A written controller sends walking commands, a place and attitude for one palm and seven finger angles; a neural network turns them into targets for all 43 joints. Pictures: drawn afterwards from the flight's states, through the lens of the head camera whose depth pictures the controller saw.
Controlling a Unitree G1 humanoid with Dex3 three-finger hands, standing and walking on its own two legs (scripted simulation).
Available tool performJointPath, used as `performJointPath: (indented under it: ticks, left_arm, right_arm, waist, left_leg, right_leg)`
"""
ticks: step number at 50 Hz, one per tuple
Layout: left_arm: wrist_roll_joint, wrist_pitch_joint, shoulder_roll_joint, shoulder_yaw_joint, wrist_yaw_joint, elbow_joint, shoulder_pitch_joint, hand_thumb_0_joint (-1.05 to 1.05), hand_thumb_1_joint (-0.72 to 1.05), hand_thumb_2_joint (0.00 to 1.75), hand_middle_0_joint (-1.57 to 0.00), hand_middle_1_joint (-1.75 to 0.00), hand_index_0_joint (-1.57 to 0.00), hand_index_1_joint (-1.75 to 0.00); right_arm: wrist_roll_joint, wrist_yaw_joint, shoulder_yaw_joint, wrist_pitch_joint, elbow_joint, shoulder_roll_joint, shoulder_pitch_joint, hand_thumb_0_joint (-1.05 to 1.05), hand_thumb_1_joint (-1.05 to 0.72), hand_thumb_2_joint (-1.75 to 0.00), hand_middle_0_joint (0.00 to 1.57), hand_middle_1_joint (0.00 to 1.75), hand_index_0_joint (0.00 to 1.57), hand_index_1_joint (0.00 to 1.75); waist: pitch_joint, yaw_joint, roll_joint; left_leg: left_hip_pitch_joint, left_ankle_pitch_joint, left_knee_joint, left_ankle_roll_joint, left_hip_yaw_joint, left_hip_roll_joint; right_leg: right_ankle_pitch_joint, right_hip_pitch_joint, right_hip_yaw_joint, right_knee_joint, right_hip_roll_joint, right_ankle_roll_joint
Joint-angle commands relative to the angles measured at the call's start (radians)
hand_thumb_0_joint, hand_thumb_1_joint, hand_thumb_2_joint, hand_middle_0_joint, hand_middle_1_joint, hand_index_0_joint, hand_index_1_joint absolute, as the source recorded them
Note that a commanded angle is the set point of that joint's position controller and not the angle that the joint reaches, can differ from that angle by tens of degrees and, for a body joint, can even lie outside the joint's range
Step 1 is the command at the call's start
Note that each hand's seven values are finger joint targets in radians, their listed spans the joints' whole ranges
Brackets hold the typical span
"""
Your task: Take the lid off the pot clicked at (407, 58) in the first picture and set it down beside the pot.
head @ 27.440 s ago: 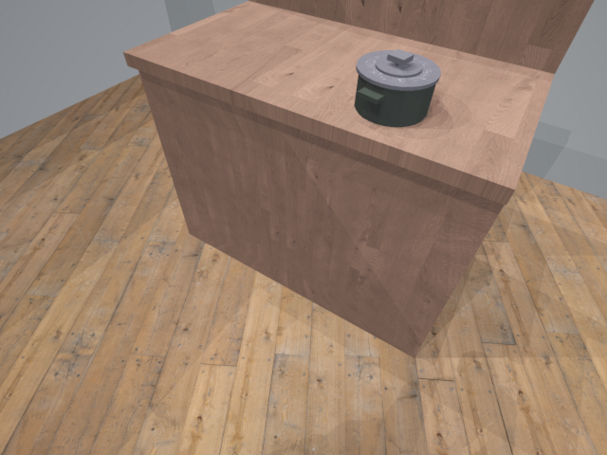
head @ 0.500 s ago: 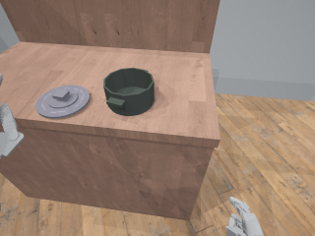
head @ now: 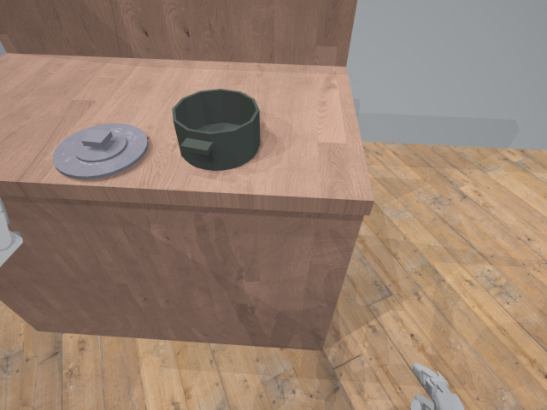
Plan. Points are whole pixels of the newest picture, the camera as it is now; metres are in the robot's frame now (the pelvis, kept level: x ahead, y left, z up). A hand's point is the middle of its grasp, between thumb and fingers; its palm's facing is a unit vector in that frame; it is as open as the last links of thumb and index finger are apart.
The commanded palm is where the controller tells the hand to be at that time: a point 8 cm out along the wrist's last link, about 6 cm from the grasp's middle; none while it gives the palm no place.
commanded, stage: step back with the hand held close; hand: left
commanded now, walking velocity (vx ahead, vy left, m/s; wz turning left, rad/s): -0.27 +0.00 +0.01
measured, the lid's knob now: (97, 138) +0.58 +0.38 +0.09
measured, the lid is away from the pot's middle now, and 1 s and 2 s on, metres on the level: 0.24 0.24 0.24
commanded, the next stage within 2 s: stop stepping back and stand still in 0.50 s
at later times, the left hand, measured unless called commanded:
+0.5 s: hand out of the picture +0.11 +0.23 +0.27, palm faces +0.44 -0.80 -0.42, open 7.4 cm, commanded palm +0.04 +0.29 +0.27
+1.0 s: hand out of the picture -0.04 +0.26 +0.28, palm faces +0.55 -0.75 -0.36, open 7.4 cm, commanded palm -0.11 +0.29 +0.27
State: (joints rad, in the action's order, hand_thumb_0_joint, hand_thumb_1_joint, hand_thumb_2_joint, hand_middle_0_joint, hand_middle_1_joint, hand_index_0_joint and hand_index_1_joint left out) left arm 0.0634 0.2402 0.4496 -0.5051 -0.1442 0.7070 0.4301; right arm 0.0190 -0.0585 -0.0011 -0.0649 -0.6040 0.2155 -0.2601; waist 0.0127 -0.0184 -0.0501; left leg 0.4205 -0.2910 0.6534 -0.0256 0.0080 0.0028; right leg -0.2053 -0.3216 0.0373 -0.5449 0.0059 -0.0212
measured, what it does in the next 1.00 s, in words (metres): walks backwards: right foot, then left foot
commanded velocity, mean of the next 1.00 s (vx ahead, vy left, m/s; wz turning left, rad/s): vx -0.11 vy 0.00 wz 0.00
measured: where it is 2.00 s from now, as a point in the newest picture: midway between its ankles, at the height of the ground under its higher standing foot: outside the picture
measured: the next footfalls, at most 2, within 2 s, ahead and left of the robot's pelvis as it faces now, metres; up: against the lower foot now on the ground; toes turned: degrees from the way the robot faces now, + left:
right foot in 0.24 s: -0.01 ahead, -0.13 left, +0.00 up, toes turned -1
left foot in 0.42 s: +0.01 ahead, +0.12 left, +0.00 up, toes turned -1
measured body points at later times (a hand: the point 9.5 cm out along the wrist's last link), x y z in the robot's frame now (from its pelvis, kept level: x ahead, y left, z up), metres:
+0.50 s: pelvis -0.09 +0.01 +0.00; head -0.08 +0.02 +0.45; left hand +0.08 +0.27 +0.29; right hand +0.07 -0.24 -0.08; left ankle -0.03 +0.12 -0.73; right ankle -0.06 -0.12 -0.72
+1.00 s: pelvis -0.23 +0.01 +0.00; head -0.27 +0.01 +0.45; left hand -0.07 +0.29 +0.30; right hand -0.10 -0.23 -0.08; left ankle -0.12 +0.13 -0.71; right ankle -0.23 -0.08 -0.73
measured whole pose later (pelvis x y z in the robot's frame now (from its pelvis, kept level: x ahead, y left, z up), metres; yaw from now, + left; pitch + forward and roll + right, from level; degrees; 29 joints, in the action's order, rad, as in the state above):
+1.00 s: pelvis -0.23 +0.01 +0.00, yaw +3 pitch -2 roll +0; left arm 0.06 0.18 0.47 -0.54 -0.14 0.61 0.36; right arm 0.01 -0.05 0.00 -0.06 -0.60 0.18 -0.31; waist 0.07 -0.07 0.00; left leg 0.45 -0.35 0.64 -0.01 -0.02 0.01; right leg -0.46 -0.23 0.05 -0.59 -0.04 0.05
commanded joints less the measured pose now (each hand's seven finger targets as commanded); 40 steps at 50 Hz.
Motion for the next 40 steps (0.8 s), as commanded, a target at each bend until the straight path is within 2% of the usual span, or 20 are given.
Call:
performJointPath:
  ticks: [1,3,6,10,13,15,18,19,21,22,23,25,29,30,31,32,33,34,38,40]
  left_arm:
    - [0.001,0.043,0.181,-0.107,-0.034,0.158,-0.081,0.00,0.90,0.90,-0.20,-0.30,-0.20,-0.30]
    - [-0.003,0.055,0.183,-0.126,-0.042,0.184,-0.094,0.00,0.90,0.90,-0.20,-0.30,-0.20,-0.30]
    - [-0.001,0.043,0.182,-0.132,-0.036,0.166,-0.104,0.00,0.90,0.90,-0.20,-0.30,-0.20,-0.30]
    - [0.007,0.038,0.182,-0.118,-0.021,0.197,-0.024,0.00,0.90,0.90,-0.20,-0.30,-0.20,-0.30]
    - [-0.003,0.067,0.247,-0.144,-0.018,0.215,-0.067,0.00,0.90,0.90,-0.20,-0.30,-0.20,-0.30]
    - [0.003,0.049,0.206,-0.125,-0.019,0.183,-0.055,0.00,0.90,0.90,-0.20,-0.30,-0.20,-0.30]
    - [0.000,0.039,0.181,-0.098,-0.013,0.148,-0.097,0.00,0.90,0.90,-0.20,-0.30,-0.20,-0.30]
    - [0.005,0.042,0.192,-0.110,-0.019,0.148,-0.101,0.00,0.90,0.90,-0.20,-0.30,-0.20,-0.30]
    - [0.020,0.063,0.199,-0.122,-0.013,0.196,-0.095,0.00,0.90,0.90,-0.20,-0.30,-0.20,-0.30]
    - [0.033,0.065,0.193,-0.127,-0.001,0.154,-0.063,0.00,0.90,0.90,-0.20,-0.30,-0.20,-0.30]
    - [0.039,0.065,0.196,-0.145,0.000,0.163,-0.029,0.00,0.90,0.90,-0.20,-0.30,-0.20,-0.30]
    - [0.043,0.069,0.207,-0.169,0.008,0.237,-0.030,0.00,0.90,0.90,-0.20,-0.30,-0.20,-0.30]
    - [0.035,0.056,0.205,-0.159,0.012,0.301,0.054,0.00,0.90,0.90,-0.20,-0.30,-0.20,-0.30]
    - [-0.043,-0.175,-0.116,0.378,0.148,-0.697,0.073,0.00,0.90,0.90,-0.20,-0.30,-0.20,-0.30]
    - [0.040,-0.015,0.293,-0.147,0.051,0.605,-0.268,0.00,0.90,0.90,-0.20,-0.30,-0.20,-0.30]
    - [0.022,0.052,0.453,-0.313,0.011,0.396,-0.094,0.00,0.90,0.90,-0.20,-0.30,-0.20,-0.30]
    - [0.038,0.016,0.385,-0.283,-0.009,0.320,0.044,0.00,0.90,0.90,-0.20,-0.30,-0.20,-0.30]
    - [0.023,0.004,0.312,-0.238,-0.012,0.340,0.063,0.00,0.90,0.90,-0.20,-0.30,-0.20,-0.30]
    - [0.015,0.000,0.198,-0.134,-0.035,0.209,-0.092,0.00,0.90,0.90,-0.20,-0.30,-0.20,-0.30]
    - [0.006,0.017,0.174,-0.113,-0.040,0.104,-0.155,0.00,0.90,0.90,-0.20,-0.30,-0.20,-0.30]
  right_arm:
    - [0.007,-0.029,-0.045,-0.060,0.177,0.138,0.112,0.00,-0.90,-0.90,0.20,0.30,0.20,0.30]
    - [0.000,-0.041,-0.040,-0.073,0.197,0.146,0.139,0.00,-0.90,-0.90,0.20,0.30,0.20,0.30]
    - [-0.018,-0.022,-0.056,-0.091,0.174,0.120,0.116,0.00,-0.90,-0.90,0.20,0.30,0.20,0.30]
    - [-0.012,-0.007,-0.049,-0.089,0.172,0.107,0.127,0.00,-0.90,-0.90,0.20,0.30,0.20,0.30]
    - [-0.030,0.002,-0.048,-0.082,0.120,0.099,0.092,0.00,-0.90,-0.90,0.20,0.30,0.20,0.30]
    - [-0.006,0.001,-0.072,-0.071,0.109,0.100,0.100,0.00,-0.90,-0.90,0.20,0.30,0.20,0.30]
    - [-0.006,-0.012,-0.038,-0.063,0.123,0.079,0.122,0.00,-0.90,-0.90,0.20,0.30,0.20,0.30]
    - [-0.006,-0.022,-0.041,-0.064,0.111,0.096,0.113,0.00,-0.90,-0.90,0.20,0.30,0.20,0.30]
    - [-0.004,-0.023,-0.067,-0.075,0.126,0.131,0.123,0.00,-0.90,-0.90,0.20,0.30,0.20,0.30]
    - [0.006,-0.010,-0.077,-0.083,0.126,0.133,0.120,0.00,-0.90,-0.90,0.20,0.30,0.20,0.30]
    - [-0.016,-0.003,-0.078,-0.093,0.137,0.124,0.115,0.00,-0.90,-0.90,0.20,0.30,0.20,0.30]
    - [-0.042,0.011,-0.077,-0.106,0.130,0.109,0.110,0.00,-0.90,-0.90,0.20,0.30,0.20,0.30]
    - [-0.019,0.025,-0.073,-0.109,0.146,0.116,0.138,0.00,-0.90,-0.90,0.20,0.30,0.20,0.30]
    - [0.008,0.031,-0.102,-0.095,-0.063,0.286,0.145,0.00,-0.90,-0.90,0.20,0.30,0.20,0.30]
    - [0.051,0.041,-0.092,-0.083,0.213,0.079,0.215,0.00,-0.90,-0.90,0.20,0.30,0.20,0.30]
    - [0.011,-0.010,-0.074,-0.094,0.192,0.103,0.119,0.00,-0.90,-0.90,0.20,0.30,0.20,0.30]
    - [0.003,-0.010,-0.067,-0.073,0.163,0.101,0.113,0.00,-0.90,-0.90,0.20,0.30,0.20,0.30]
    - [0.007,-0.006,-0.063,-0.057,0.163,0.098,0.113,0.00,-0.90,-0.90,0.20,0.30,0.20,0.30]
    - [-0.009,-0.038,-0.042,-0.048,0.151,0.102,0.129,0.00,-0.90,-0.90,0.20,0.30,0.20,0.30]
    - [-0.009,-0.047,-0.038,-0.070,0.146,0.146,0.118,0.00,-0.90,-0.90,0.20,0.30,0.20,0.30]
  waist:
    - [0.018,-0.014,-0.027]
    - [0.022,-0.004,-0.257]
    - [0.049,0.001,-0.158]
    - [0.082,0.008,-0.118]
    - [0.103,-0.004,0.136]
    - [0.128,0.003,0.208]
    - [0.055,-0.021,0.118]
    - [0.055,-0.028,0.069]
    - [0.150,-0.002,-0.128]
    - [0.176,0.000,-0.096]
    - [0.187,0.005,-0.196]
    - [0.189,0.009,-0.198]
    - [0.224,0.029,-0.122]
    - [0.141,-0.032,-0.064]
    - [0.272,0.038,0.150]
    - [0.151,-0.002,0.308]
    - [0.137,0.026,0.297]
    - [0.180,0.013,0.186]
    - [0.021,-0.035,0.056]
    - [-0.073,-0.022,-0.118]
  left_leg:
    - [-0.056,-0.211,-0.222,-0.026,-0.201,-0.137]
    - [0.156,-0.460,-0.522,-0.074,-0.371,-0.273]
    - [0.175,-0.336,-0.492,-0.099,-0.323,-0.278]
    - [0.106,-0.272,-0.385,-0.028,-0.180,-0.176]
    - [-0.103,-0.092,0.071,0.044,-0.033,-0.024]
    - [-0.082,-0.130,0.331,0.031,-0.070,-0.016]
    - [-0.062,-0.055,0.010,0.030,-0.077,-0.060]
    - [-0.093,0.173,-0.172,0.023,-0.074,-0.072]
    - [-0.154,0.655,-0.241,-0.038,-0.193,-0.243]
    - [-0.176,0.694,-0.232,-0.051,-0.183,-0.268]
    - [-0.177,0.749,-0.245,-0.092,-0.238,-0.297]
    - [-0.118,0.726,-0.278,-0.132,-0.274,-0.330]
    - [-0.064,0.426,-0.239,-0.067,-0.194,-0.262]
    - [0.043,0.541,0.183,-0.033,-0.189,-0.181]
    - [-0.168,-0.159,0.092,0.033,-0.065,-0.080]
    - [-0.068,-0.229,0.237,0.037,-0.014,0.014]
    - [0.038,-0.196,0.391,0.042,-0.057,0.019]
    - [0.027,-0.167,0.444,0.036,-0.080,-0.011]
    - [-0.281,-0.122,-0.035,0.017,-0.065,-0.057]
    - [-0.073,-0.360,-0.302,-0.041,-0.242,-0.143]
  right_leg:
    - [-0.234,-0.140,-0.076,0.098,0.083,0.054]
    - [-0.248,0.032,-0.025,-0.238,-0.049,0.018]
    - [-0.280,0.058,-0.064,-0.382,-0.056,0.023]
    - [-0.207,0.159,0.001,0.038,-0.022,0.050]
    - [-0.078,-0.093,-0.308,0.342,0.283,0.167]
    - [0.142,-0.107,-0.301,0.285,0.342,0.202]
    - [0.474,-0.014,-0.179,0.115,0.253,0.131]
    - [0.470,0.016,-0.131,0.039,0.185,0.085]
    - [0.179,0.044,-0.050,-0.123,0.020,0.004]
    - [-0.037,0.031,-0.072,-0.156,-0.010,0.010]
    - [-0.138,-0.035,-0.065,-0.234,-0.027,0.007]
    - [-0.312,-0.037,-0.092,-0.347,-0.041,0.006]
    - [-0.086,0.133,-0.039,-0.042,-0.018,0.002]
    - [0.291,-0.019,-0.163,-0.074,0.166,0.046]
    - [0.024,-0.010,-0.153,0.224,0.181,0.045]
    - [-0.335,-0.155,-0.318,0.345,0.282,0.136]
    - [-0.082,-0.055,-0.409,0.334,0.341,0.198]
    - [-0.041,-0.019,-0.399,0.275,0.332,0.210]
    - [-0.421,-0.266,-0.171,0.231,0.185,0.097]
    - [-0.397,-0.153,-0.075,0.068,0.040,0.044]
